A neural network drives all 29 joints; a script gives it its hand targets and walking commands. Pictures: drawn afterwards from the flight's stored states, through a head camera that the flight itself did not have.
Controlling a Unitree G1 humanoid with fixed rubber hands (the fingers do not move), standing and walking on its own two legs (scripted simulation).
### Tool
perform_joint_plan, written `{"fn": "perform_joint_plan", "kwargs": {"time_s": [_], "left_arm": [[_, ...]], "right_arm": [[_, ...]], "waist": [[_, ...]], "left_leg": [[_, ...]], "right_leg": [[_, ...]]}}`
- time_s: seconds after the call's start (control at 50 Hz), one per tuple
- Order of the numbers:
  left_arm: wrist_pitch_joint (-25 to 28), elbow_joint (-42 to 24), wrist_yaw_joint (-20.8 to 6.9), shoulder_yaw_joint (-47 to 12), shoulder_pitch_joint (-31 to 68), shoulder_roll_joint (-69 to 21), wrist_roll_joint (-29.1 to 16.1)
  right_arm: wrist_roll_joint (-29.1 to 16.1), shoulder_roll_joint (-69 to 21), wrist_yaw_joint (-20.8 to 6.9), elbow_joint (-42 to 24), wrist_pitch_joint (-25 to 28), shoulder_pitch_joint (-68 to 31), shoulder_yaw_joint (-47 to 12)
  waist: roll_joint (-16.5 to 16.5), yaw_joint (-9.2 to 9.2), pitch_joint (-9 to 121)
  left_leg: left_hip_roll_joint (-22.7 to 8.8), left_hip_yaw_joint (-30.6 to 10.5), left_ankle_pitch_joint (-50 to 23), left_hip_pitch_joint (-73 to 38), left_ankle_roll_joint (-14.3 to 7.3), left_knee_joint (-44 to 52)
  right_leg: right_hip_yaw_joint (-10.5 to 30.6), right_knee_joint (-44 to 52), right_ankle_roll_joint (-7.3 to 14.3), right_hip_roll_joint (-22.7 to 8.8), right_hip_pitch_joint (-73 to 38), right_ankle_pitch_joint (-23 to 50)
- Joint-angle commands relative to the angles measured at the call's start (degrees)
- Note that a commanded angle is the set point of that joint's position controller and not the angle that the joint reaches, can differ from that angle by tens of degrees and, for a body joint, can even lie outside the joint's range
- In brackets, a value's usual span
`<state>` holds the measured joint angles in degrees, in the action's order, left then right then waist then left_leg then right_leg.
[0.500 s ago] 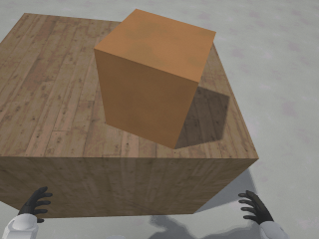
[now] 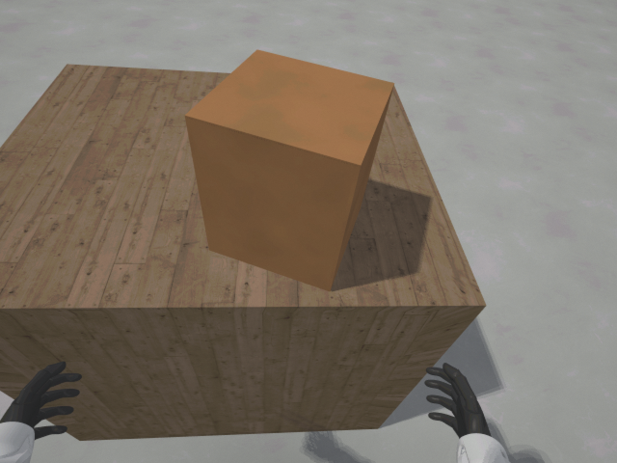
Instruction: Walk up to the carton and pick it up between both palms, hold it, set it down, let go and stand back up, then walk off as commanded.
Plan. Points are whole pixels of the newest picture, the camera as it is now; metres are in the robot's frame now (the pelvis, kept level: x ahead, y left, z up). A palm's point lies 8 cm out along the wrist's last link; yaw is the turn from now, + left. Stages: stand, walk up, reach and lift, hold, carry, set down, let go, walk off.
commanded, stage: reach and lift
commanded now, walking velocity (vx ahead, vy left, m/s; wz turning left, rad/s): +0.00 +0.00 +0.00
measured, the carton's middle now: (294, 173) +0.49 +0.05 +0.10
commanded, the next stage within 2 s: none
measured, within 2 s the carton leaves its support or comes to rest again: neither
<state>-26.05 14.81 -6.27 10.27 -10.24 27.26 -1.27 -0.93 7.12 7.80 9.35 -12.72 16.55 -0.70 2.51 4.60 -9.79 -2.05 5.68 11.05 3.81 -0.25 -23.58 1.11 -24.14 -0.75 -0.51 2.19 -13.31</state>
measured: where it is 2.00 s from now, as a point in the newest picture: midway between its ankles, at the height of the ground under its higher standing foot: outside the picture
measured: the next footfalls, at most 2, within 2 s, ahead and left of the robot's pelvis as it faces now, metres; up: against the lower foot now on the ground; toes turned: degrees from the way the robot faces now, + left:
none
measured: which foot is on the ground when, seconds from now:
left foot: down 0.00-1.00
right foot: down 0.00-1.00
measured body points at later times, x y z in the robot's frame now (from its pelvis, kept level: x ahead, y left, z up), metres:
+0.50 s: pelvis +0.03 +0.02 +0.01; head +0.06 +0.04 +0.45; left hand +0.21 +0.32 +0.02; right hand +0.21 -0.17 +0.02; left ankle +0.03 +0.12 -0.74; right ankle +0.01 -0.13 -0.74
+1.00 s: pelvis +0.05 +0.03 +0.00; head +0.06 +0.07 +0.45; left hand +0.21 +0.32 +0.06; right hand +0.21 -0.13 +0.08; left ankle +0.03 +0.12 -0.74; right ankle +0.01 -0.13 -0.74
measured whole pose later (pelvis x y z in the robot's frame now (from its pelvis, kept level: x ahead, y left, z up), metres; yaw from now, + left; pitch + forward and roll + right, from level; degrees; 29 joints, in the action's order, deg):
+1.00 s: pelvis +0.05 +0.03 +0.00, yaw -1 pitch -7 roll -1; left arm -16.8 -21.6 -11.0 10.2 -27.5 33.6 -15.0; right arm -10.5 2.4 19.2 -33.1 -16.2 39.3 -7.0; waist 2.9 6.7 -9.2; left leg -1.0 7.1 14.6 0.8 -2.1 -22.0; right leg 2.3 -14.0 -2.6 -1.7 -4.3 -11.7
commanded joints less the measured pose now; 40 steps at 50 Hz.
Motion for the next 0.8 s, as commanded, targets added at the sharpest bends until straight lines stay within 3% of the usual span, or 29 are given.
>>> {"fn": "perform_joint_plan", "kwargs": {"time_s": [0.0, 0.02, 0.04, 0.06, 0.08, 0.1, 0.14, 0.16, 0.18, 0.24, 0.26, 0.3, 0.34, 0.38, 0.4, 0.42, 0.44, 0.56, 0.58, 0.6, 0.62, 0.64, 0.66, 0.68, 0.7, 0.78], "left_arm": [[2.36, -11.07, -0.43, 2.28, 1.64, 9.32, -2.74], [2.08, -11.26, -0.72, 2.47, -0.92, 9.72, -2.68], [1.90, -10.43, -1.23, 2.02, -0.86, 8.56, -3.00], [2.90, -14.91, -0.97, 1.89, -0.41, 9.40, -3.34], [2.75, -14.76, -0.97, 2.34, -1.35, 9.08, -2.85], [3.47, -16.33, -1.12, 1.89, -1.85, 9.29, -3.78], [3.42, -20.49, -1.23, 1.67, -4.26, 8.39, -4.56], [3.60, -18.35, -1.46, 2.79, -4.09, 9.20, -4.29], [3.60, -20.38, -1.33, 2.66, -4.13, 9.24, -3.96], [3.61, -21.22, -1.50, 2.60, -6.89, 8.36, -5.30], [3.63, -21.85, -1.63, 2.90, -7.42, 8.30, -5.64], [4.30, -22.48, -2.06, 4.11, -7.26, 9.71, -6.66], [4.04, -24.40, -2.29, 3.83, -7.37, 9.80, -6.34], [4.65, -26.33, -2.27, 4.27, -7.40, 11.18, -7.40], [4.81, -28.17, -2.70, 4.36, -7.51, 10.49, -7.65], [4.68, -27.38, -3.07, 3.94, -9.27, 10.29, -8.24], [5.01, -27.79, -2.95, 4.34, -10.09, 10.43, -8.42], [6.89, -32.18, -3.62, 4.26, -11.99, 11.55, -10.12], [6.60, -32.04, -3.72, 4.90, -12.49, 12.17, -9.77], [6.83, -31.27, -3.94, 4.07, -13.43, 11.58, -10.14], [7.59, -32.34, -4.23, 5.27, -13.61, 12.68, -10.44], [8.15, -36.83, -4.11, 4.43, -12.48, 12.85, -11.26], [8.78, -36.71, -4.03, 4.64, -14.67, 13.31, -11.81], [8.72, -35.26, -4.12, 4.58, -13.96, 12.65, -11.75], [9.07, -37.31, -3.90, 4.99, -15.19, 13.20, -11.87], [10.08, -37.83, -4.13, 4.35, -16.16, 12.75, -11.87]], "right_arm": [[-0.45, 4.44, 1.97, -10.60, 0.55, 1.49, 3.56], [-1.40, 4.93, 2.19, -12.03, -0.01, 3.28, 3.02], [-1.52, 3.64, 2.56, -12.48, -0.42, 3.81, 1.62], [-1.49, 3.88, 2.66, -14.44, -1.12, 4.23, 1.81], [-2.24, 4.04, 2.77, -14.07, -1.63, 4.83, 1.81], [-2.45, 2.95, 3.08, -17.28, -2.08, 5.37, 1.02], [-3.73, 3.24, 3.14, -19.72, -2.19, 6.80, 0.67], [-2.91, 4.02, 3.42, -19.63, -2.53, 7.69, 0.32], [-3.60, 4.50, 3.58, -20.28, -2.69, 7.21, 0.81], [-3.83, 2.63, 4.05, -23.12, -2.11, 9.47, 0.11], [-4.03, 3.45, 3.97, -24.21, -1.66, 9.55, 0.37], [-4.01, 1.64, 4.57, -26.08, -1.35, 10.94, -0.79], [-5.19, 2.07, 5.17, -26.35, -1.94, 11.70, -0.87], [-4.55, 2.27, 5.56, -28.60, -1.72, 12.26, -0.52], [-6.31, 0.81, 6.01, -29.64, -1.64, 12.78, -2.09], [-6.14, 0.31, 6.35, -29.25, -1.91, 13.32, -1.44], [-5.94, 2.12, 6.50, -30.26, -1.31, 14.31, -0.41], [-7.28, -0.34, 7.57, -35.91, -1.75, 16.61, -3.29], [-6.63, 0.78, 7.99, -35.51, -2.06, 17.02, -2.18], [-6.50, -0.10, 8.33, -36.04, -2.03, 18.15, -2.69], [-6.73, 0.53, 8.86, -37.40, -1.67, 18.78, -2.39], [-7.47, 0.16, 8.98, -39.41, -1.19, 18.41, -2.27], [-7.40, -0.76, 9.03, -40.18, -0.94, 20.29, -2.65], [-7.04, -0.31, 8.80, -40.89, -0.85, 19.50, -2.62], [-7.69, -0.11, 9.21, -40.78, -0.94, 20.74, -2.29], [-8.09, -0.27, 9.67, -43.33, -0.64, 21.99, -2.84]], "waist": [[-4.02, -1.51, 4.65], [-5.24, -1.27, 3.69], [-3.40, -1.68, 2.86], [-5.23, -1.36, 4.42], [-6.97, -1.28, 3.36], [-6.33, -1.29, 4.83], [-7.14, -1.21, 5.54], [-6.39, -1.20, 4.27], [-8.44, -1.23, 4.23], [-5.99, -1.01, 5.31], [-6.64, -0.52, 5.58], [-4.49, -0.12, 6.00], [-6.67, -0.30, 5.07], [-5.32, -0.07, 5.55], [-7.09, 0.05, 5.67], [-5.25, -0.91, 6.67], [-5.69, -0.62, 6.56], [-6.41, 0.24, 6.91], [-7.07, -0.53, 5.18], [-6.45, -1.16, 5.41], [-4.66, -0.09, 6.26], [-7.63, -0.51, 7.22], [-8.32, -0.10, 7.44], [-6.86, -0.05, 6.86], [-8.88, 0.19, 6.31], [-9.21, 0.47, 4.45]], "left_leg": [[-0.20, 4.71, 3.05, 8.61, -0.84, 9.06], [-0.06, 4.69, 3.09, 7.86, -1.00, 9.67], [0.27, 5.37, 2.76, 6.80, -1.40, 9.79], [-0.42, 4.52, 3.53, 7.18, -1.87, 10.58], [-1.30, 4.32, 4.19, 10.50, -1.96, 11.98], [-1.12, 4.59, 4.64, 9.46, -2.58, 11.21], [-1.31, 3.32, 0.22, 8.99, -1.65, 11.76], [-1.25, 3.02, 0.00, 8.18, -1.46, 10.93], [-1.88, 2.89, 1.60, 8.83, -1.63, 11.83], [-0.33, 2.63, -4.17, 4.81, -0.13, 9.48], [0.39, 2.23, -6.55, 2.29, 0.99, 8.56], [1.39, 2.05, -8.33, -2.03, 1.20, 6.16], [1.73, 1.96, -10.68, -4.46, 1.87, 5.88], [1.19, 1.01, -12.00, -5.02, 1.92, 5.19], [1.39, 1.24, -12.68, -6.84, 1.75, 4.95], [0.67, 0.62, -13.64, -6.62, 2.08, 4.77], [0.61, 0.19, -15.71, -6.37, 2.33, 4.76], [0.05, -0.53, -16.14, -7.27, 2.58, 4.41], [-0.11, -0.67, -15.95, -6.85, 2.80, 4.22], [-0.34, -0.86, -16.40, -7.15, 2.62, 4.47], [-0.36, -0.92, -17.29, -7.94, 2.36, 4.23], [-0.46, -0.89, -18.58, -7.86, 2.93, 3.51], [-0.81, -1.06, -17.61, -8.11, 2.96, 4.03], [-1.27, -1.42, -17.44, -7.81, 2.92, 4.53], [-1.41, -1.78, -18.91, -6.92, 3.46, 4.34], [-2.28, -2.97, -17.36, -7.57, 3.77, 4.52]], "right_leg": [[-0.81, 4.75, -0.25, 1.26, -5.54, 3.26], [-0.24, 5.61, -0.05, 0.95, -5.91, 3.28], [-0.31, 5.91, -0.26, 1.22, -5.28, 2.49], [-0.04, 5.56, -0.01, 1.38, -6.63, 2.75], [-0.48, 4.22, 0.02, 2.04, -9.72, 3.90], [0.38, 4.59, 0.30, 1.86, -8.89, 3.54], [0.04, 4.68, 0.28, 2.25, -10.71, 6.57], [0.16, 5.43, 0.53, 1.78, -8.85, 7.09], [-0.31, 4.90, 0.55, 2.13, -9.46, 6.22], [0.51, 6.73, 0.60, 0.81, -5.79, 8.03], [0.75, 7.35, 0.80, 0.26, -3.29, 7.91], [1.61, 9.44, 0.61, -1.29, 1.16, 8.14], [1.65, 9.94, 0.54, -1.60, 2.44, 9.40], [1.13, 9.95, 0.69, -1.42, 4.09, 10.20], [1.66, 10.35, 0.74, -1.75, 4.50, 10.54], [1.41, 10.39, 1.11, -1.26, 4.07, 10.94], [0.89, 10.62, 0.77, -0.84, 4.13, 12.35], [1.19, 11.06, 1.56, -1.15, 3.08, 10.07], [1.02, 11.05, 1.56, -1.33, 3.36, 11.20], [0.73, 11.29, 1.61, -1.11, 3.56, 11.20], [0.93, 11.54, 1.33, -1.27, 3.25, 12.39], [0.89, 11.04, 1.76, -1.01, 3.87, 12.73], [0.68, 11.28, 2.12, -1.08, 2.56, 10.92], [0.28, 11.46, 2.25, -0.52, 2.55, 10.14], [0.70, 11.12, 2.27, -0.74, 2.41, 10.26], [0.35, 11.67, 2.60, -0.64, 2.11, 8.61]]}}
